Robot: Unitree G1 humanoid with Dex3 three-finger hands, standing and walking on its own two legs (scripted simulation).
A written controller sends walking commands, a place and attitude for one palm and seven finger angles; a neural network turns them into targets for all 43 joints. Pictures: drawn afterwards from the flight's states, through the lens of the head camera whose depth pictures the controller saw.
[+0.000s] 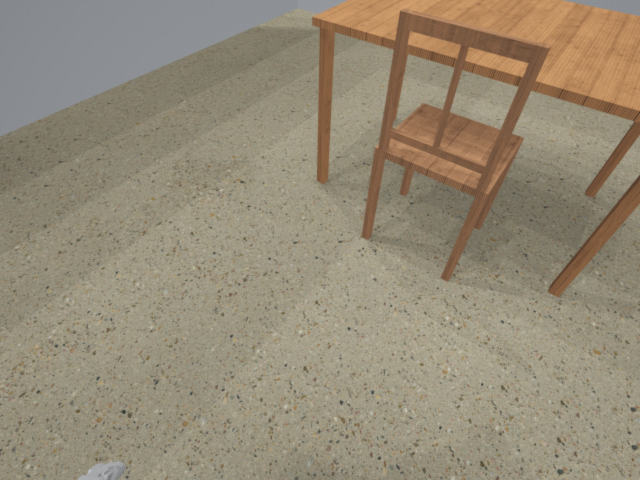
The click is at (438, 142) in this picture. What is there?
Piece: chair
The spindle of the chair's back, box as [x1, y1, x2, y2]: [433, 45, 468, 147]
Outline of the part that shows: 466,46 461,45 434,139 433,146 437,147 440,142 468,48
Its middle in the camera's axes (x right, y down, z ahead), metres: +0.36 -0.39 +1.09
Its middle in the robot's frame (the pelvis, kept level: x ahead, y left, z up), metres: +1.09 -0.31 -0.07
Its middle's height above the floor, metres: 0.70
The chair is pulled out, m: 0.00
